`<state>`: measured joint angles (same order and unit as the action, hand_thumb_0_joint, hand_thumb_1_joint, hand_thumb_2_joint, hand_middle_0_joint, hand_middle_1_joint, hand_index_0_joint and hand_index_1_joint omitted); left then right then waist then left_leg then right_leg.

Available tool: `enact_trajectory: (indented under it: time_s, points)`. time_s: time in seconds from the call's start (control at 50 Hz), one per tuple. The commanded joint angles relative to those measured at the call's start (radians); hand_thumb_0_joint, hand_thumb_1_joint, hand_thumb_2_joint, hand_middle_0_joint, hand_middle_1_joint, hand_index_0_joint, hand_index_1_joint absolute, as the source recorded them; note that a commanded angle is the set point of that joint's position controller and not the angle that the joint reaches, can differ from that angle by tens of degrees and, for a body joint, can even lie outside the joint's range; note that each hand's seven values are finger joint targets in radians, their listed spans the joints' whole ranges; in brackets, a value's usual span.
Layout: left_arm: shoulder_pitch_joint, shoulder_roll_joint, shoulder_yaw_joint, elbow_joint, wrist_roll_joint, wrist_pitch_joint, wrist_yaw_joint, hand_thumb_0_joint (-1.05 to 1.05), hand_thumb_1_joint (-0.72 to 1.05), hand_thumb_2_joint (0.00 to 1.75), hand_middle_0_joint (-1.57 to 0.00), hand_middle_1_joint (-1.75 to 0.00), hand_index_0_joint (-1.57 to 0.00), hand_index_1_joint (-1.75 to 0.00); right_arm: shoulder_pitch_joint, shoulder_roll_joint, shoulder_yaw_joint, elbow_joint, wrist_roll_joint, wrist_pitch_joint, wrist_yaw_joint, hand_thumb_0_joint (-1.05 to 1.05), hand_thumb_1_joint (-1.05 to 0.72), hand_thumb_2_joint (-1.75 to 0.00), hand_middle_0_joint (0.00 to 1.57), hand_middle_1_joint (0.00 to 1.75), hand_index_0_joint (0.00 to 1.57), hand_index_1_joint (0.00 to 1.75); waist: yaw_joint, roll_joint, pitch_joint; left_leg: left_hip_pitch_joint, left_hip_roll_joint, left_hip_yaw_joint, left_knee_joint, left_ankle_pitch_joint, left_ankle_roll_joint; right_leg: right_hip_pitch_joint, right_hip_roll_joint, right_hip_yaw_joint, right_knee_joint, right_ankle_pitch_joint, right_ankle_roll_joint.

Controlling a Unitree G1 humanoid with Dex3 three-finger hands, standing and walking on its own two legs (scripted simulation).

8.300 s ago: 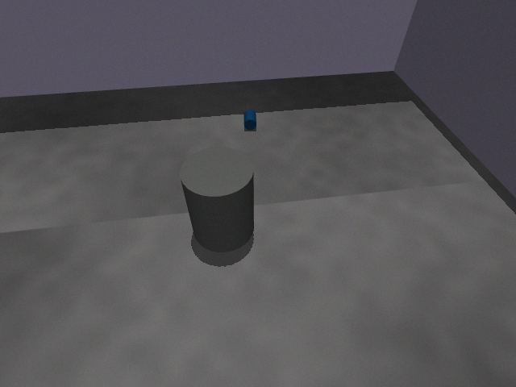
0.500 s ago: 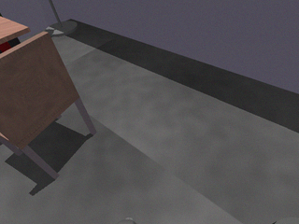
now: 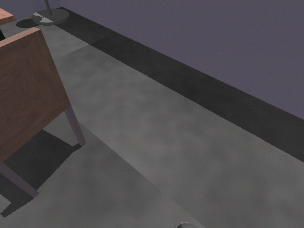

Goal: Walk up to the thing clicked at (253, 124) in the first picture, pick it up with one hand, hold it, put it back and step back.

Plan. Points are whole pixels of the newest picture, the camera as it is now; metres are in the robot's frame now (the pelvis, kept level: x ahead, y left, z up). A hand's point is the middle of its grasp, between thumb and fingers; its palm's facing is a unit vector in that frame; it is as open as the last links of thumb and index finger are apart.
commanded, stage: walk up
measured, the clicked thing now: out of the picture +0.44 -1.32 -0.73
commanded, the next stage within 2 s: stand in 1.46 s
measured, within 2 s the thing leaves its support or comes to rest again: neither
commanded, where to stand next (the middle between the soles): +0.10 -0.01 m, yaw -2 degrees
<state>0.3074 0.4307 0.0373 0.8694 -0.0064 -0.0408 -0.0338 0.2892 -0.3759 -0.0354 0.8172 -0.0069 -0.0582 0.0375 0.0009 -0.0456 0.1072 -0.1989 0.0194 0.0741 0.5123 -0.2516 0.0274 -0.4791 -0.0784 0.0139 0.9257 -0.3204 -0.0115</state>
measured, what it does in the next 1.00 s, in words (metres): steps on the spot: right foot, then left foot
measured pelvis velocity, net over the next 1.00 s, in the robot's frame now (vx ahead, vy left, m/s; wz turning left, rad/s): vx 0.06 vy -0.01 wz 0.01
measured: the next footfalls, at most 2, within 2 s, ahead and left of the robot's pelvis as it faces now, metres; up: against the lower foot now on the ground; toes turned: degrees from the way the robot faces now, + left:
right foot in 0.14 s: +0.16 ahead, -0.14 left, +0.00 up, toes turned -2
left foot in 0.40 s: +0.06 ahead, +0.13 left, +0.00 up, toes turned +1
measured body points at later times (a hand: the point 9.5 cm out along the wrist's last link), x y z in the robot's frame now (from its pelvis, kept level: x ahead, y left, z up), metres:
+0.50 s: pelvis +0.02 -0.01 -0.01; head +0.03 -0.01 +0.44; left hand +0.13 +0.30 -0.13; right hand +0.07 -0.32 -0.14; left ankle +0.02 +0.13 -0.74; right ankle +0.12 -0.14 -0.73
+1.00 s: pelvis +0.06 -0.01 +0.01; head +0.08 -0.01 +0.45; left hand +0.11 +0.30 -0.12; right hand +0.17 -0.30 -0.13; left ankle +0.02 +0.13 -0.74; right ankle +0.12 -0.14 -0.74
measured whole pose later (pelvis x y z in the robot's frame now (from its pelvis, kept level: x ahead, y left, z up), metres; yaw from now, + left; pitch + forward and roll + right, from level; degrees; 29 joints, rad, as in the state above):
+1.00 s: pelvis +0.06 -0.01 +0.01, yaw +1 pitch -2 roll +0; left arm 0.10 0.35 0.00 1.17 -0.01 -0.01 -0.02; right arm 0.07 -0.36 -0.01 1.10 0.00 -0.01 0.00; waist 0.03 0.02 0.07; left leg -0.09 0.02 -0.01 0.41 -0.28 -0.02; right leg -0.25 -0.05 -0.04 0.41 -0.13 0.02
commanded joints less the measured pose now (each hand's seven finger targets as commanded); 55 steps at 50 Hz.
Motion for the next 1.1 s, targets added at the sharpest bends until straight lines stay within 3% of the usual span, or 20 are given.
enact_trajectory:
  time_s: [0.0, 0.04, 0.1, 0.12, 0.14, 0.16, 0.18, 0.24, 0.34, 0.4, 0.42, 0.44, 0.46, 0.48, 0.54, 0.66, 0.7, 0.76, 0.84, 1.08]
  points:
    - [0.039, 0.131, 0.046, -0.042, 0.003, -0.027, 0.025, 0.00, 0.90, 0.90, -0.20, -0.30, -0.20, -0.30, -0.029, -0.250, -0.068, -0.070, -0.006, -0.012, -0.026, 0.00, -0.90, -0.90, 0.20, 0.30, 0.20, 0.30, 0.000, 0.206, -0.029, -0.063, 0.220, -0.095, -0.107, 0.594, 0.200, 0.094, 0.005, -0.048, -0.171, 0.112, 0.021]
    - [0.049, 0.119, 0.048, -0.015, 0.005, -0.031, 0.039, 0.00, 0.90, 0.90, -0.20, -0.30, -0.20, -0.30, -0.038, -0.249, -0.067, -0.059, 0.003, 0.001, -0.031, 0.00, -0.90, -0.90, 0.20, 0.30, 0.20, 0.30, 0.008, 0.204, -0.085, -0.074, 0.209, -0.086, -0.015, 0.621, 0.174, 0.188, 0.036, -0.069, -0.232, 0.168, 0.007]
    - [0.080, 0.160, 0.058, 0.018, 0.011, -0.037, 0.051, 0.00, 0.90, 0.90, -0.20, -0.30, -0.20, -0.30, -0.087, -0.192, -0.045, -0.059, 0.024, 0.026, -0.032, 0.00, -0.90, -0.90, 0.20, 0.30, 0.20, 0.30, 0.054, 0.076, -0.136, -0.153, 0.118, -0.054, 0.156, 0.221, 0.086, 0.375, 0.049, -0.052, -0.419, 0.335, -0.021]
    - [0.068, 0.214, 0.070, 0.010, 0.020, -0.044, 0.057, 0.00, 0.90, 0.90, -0.20, -0.30, -0.20, -0.30, -0.051, -0.142, -0.030, -0.058, 0.030, 0.029, -0.031, 0.00, -0.90, -0.90, 0.20, 0.30, 0.20, 0.30, 0.049, -0.087, -0.173, -0.206, 0.055, -0.014, 0.277, 0.004, 0.044, 0.421, -0.086, 0.103, -0.479, 0.450, -0.053]
    - [0.023, 0.234, 0.064, -0.015, 0.020, -0.049, 0.058, 0.00, 0.90, 0.90, -0.20, -0.30, -0.20, -0.30, 0.010, -0.107, -0.011, -0.036, 0.029, 0.046, -0.033, 0.00, -0.90, -0.90, 0.20, 0.30, 0.20, 0.30, 0.019, -0.145, -0.177, -0.213, -0.019, -0.052, 0.359, -0.290, 0.008, 0.357, -0.272, 0.391, -0.569, 0.427, -0.128]
    - [-0.039, 0.247, 0.061, -0.025, 0.013, -0.041, 0.057, 0.00, 0.90, 0.90, -0.20, -0.30, -0.20, -0.30, 0.022, -0.177, -0.034, -0.012, 0.024, 0.066, -0.043, 0.00, -0.90, -0.90, 0.20, 0.30, 0.20, 0.30, 0.004, -0.086, -0.165, -0.161, 0.003, -0.109, 0.414, -0.389, 0.012, 0.278, -0.300, 0.410, -0.566, 0.283, -0.215]
    - [-0.076, 0.253, 0.061, -0.025, 0.016, -0.032, 0.060, 0.00, 0.90, 0.90, -0.20, -0.30, -0.20, -0.30, 0.011, -0.199, -0.041, 0.009, 0.018, 0.070, -0.048, 0.00, -0.90, -0.90, 0.20, 0.30, 0.20, 0.30, 0.008, -0.126, -0.147, -0.175, 0.018, -0.106, 0.408, -0.407, 0.011, 0.251, -0.294, 0.437, -0.566, 0.210, -0.236]
    - [-0.119, 0.221, 0.050, -0.019, 0.025, -0.023, 0.062, 0.00, 0.90, 0.90, -0.20, -0.30, -0.20, -0.30, 0.002, -0.213, -0.045, 0.063, 0.024, 0.074, -0.043, 0.00, -0.90, -0.90, 0.20, 0.30, 0.20, 0.30, 0.002, -0.156, -0.154, -0.177, 0.024, -0.128, 0.367, -0.307, -0.004, 0.245, -0.203, 0.293, -0.578, 0.058, -0.162]
    - [-0.185, 0.219, 0.057, -0.006, 0.030, 0.000, 0.054, 0.00, 0.90, 0.90, -0.20, -0.30, -0.20, -0.30, 0.009, -0.201, -0.037, 0.128, 0.003, 0.063, -0.038, 0.00, -0.90, -0.90, 0.20, 0.30, 0.20, 0.30, 0.001, -0.156, -0.192, -0.080, -0.007, -0.065, 0.149, -0.196, -0.017, 0.201, -0.169, 0.200, -0.534, -0.048, -0.149]
    - [-0.214, 0.166, 0.039, 0.008, 0.016, 0.020, 0.045, 0.00, 0.90, 0.90, -0.20, -0.30, -0.20, -0.30, 0.013, -0.206, -0.041, 0.169, -0.013, 0.044, -0.044, 0.00, -0.90, -0.90, 0.20, 0.30, 0.20, 0.30, -0.016, -0.071, -0.166, 0.034, 0.000, -0.075, -0.064, -0.065, -0.004, 0.094, -0.118, 0.123, -0.468, -0.139, -0.085]
    - [-0.217, 0.131, 0.031, 0.013, 0.006, 0.024, 0.040, 0.00, 0.90, 0.90, -0.20, -0.30, -0.20, -0.30, -0.023, -0.252, -0.048, 0.161, -0.028, 0.038, -0.044, 0.00, -0.90, -0.90, 0.20, 0.30, 0.20, 0.30, -0.001, 0.048, -0.141, -0.022, 0.106, -0.256, -0.144, -0.175, 0.033, 0.055, -0.064, 0.085, -0.422, -0.172, -0.038]
    - [-0.229, 0.134, 0.031, 0.037, 0.003, 0.028, 0.037, 0.00, 0.90, 0.90, -0.20, -0.30, -0.20, -0.30, -0.127, -0.277, -0.047, 0.141, -0.017, 0.036, -0.039, 0.00, -0.90, -0.90, 0.20, 0.30, 0.20, 0.30, 0.022, 0.104, -0.070, -0.177, 0.180, -0.366, -0.212, -0.418, 0.078, 0.100, 0.003, 0.029, -0.392, -0.190, -0.008]
    - [-0.231, 0.158, 0.044, 0.074, 0.011, 0.029, 0.035, 0.00, 0.90, 0.90, -0.20, -0.30, -0.20, -0.30, -0.187, -0.276, -0.040, 0.142, -0.012, 0.040, -0.037, 0.00, -0.90, -0.90, 0.20, 0.30, 0.20, 0.30, 0.040, 0.132, -0.017, -0.342, 0.208, -0.362, -0.248, -0.527, 0.099, 0.251, 0.036, -0.007, -0.287, -0.137, -0.009]
    - [-0.195, 0.150, 0.041, 0.088, 0.012, 0.026, 0.031, 0.00, 0.90, 0.90, -0.20, -0.30, -0.20, -0.30, -0.225, -0.246, -0.026, 0.137, -0.015, 0.038, -0.037, 0.00, -0.90, -0.90, 0.20, 0.30, 0.20, 0.30, 0.066, 0.117, 0.007, -0.366, 0.184, -0.305, -0.233, -0.488, 0.086, 0.287, 0.022, 0.010, -0.317, -0.092, -0.013]
    - [-0.213, 0.137, 0.033, 0.109, 0.004, 0.014, 0.027, 0.00, 0.90, 0.90, -0.20, -0.30, -0.20, -0.30, -0.185, -0.216, -0.012, 0.171, -0.015, 0.020, -0.035, 0.00, -0.90, -0.90, 0.20, 0.30, 0.20, 0.30, 0.044, 0.138, -0.038, -0.229, 0.099, -0.210, -0.172, -0.193, 0.021, 0.295, -0.013, 0.052, -0.450, 0.074, -0.031]
    - [-0.253, 0.157, 0.021, 0.166, 0.008, 0.015, 0.025, 0.00, 0.90, 0.90, -0.20, -0.30, -0.20, -0.30, -0.185, -0.226, -0.013, 0.204, -0.010, 0.034, -0.034, 0.00, -0.90, -0.90, 0.20, 0.30, 0.20, 0.30, 0.025, 0.137, -0.048, -0.183, 0.103, -0.212, -0.217, -0.303, 0.021, 0.293, -0.021, 0.073, -0.530, -0.041, -0.020]
    - [-0.252, 0.152, 0.015, 0.181, 0.004, 0.015, 0.023, 0.00, 0.90, 0.90, -0.20, -0.30, -0.20, -0.30, -0.189, -0.224, -0.012, 0.216, -0.010, 0.031, -0.037, 0.00, -0.90, -0.90, 0.20, 0.30, 0.20, 0.30, 0.024, 0.126, -0.051, -0.139, 0.106, -0.211, -0.220, -0.232, 0.018, 0.284, -0.021, 0.069, -0.533, 0.009, -0.020]
    - [-0.252, 0.144, 0.010, 0.202, 0.000, 0.007, 0.026, 0.00, 0.90, 0.90, -0.20, -0.30, -0.20, -0.30, -0.192, -0.218, -0.010, 0.224, -0.001, 0.024, -0.042, 0.00, -0.90, -0.90, 0.20, 0.30, 0.20, 0.30, 0.017, 0.089, -0.114, -0.051, 0.111, -0.182, -0.191, 0.004, 0.016, 0.331, -0.038, 0.049, -0.530, 0.233, -0.017]
    - [-0.256, 0.141, 0.006, 0.223, -0.001, 0.004, 0.031, 0.00, 0.90, 0.90, -0.20, -0.30, -0.20, -0.30, -0.191, -0.208, -0.016, 0.237, 0.007, 0.029, -0.046, 0.00, -0.90, -0.90, 0.20, 0.30, 0.20, 0.30, 0.004, 0.042, -0.141, 0.038, 0.100, -0.152, -0.165, 0.131, 0.008, 0.326, -0.060, 0.057, -0.540, 0.340, -0.016]
    - [-0.273, 0.127, 0.009, 0.242, 0.008, 0.001, 0.042, 0.00, 0.90, 0.90, -0.20, -0.30, -0.20, -0.30, -0.241, -0.192, -0.021, 0.258, 0.008, 0.043, -0.045, 0.00, -0.90, -0.90, 0.20, 0.30, 0.20, 0.30, 0.003, 0.007, -0.192, 0.119, 0.102, -0.135, -0.196, 0.225, -0.004, 0.378, -0.079, 0.052, -0.571, 0.421, -0.004]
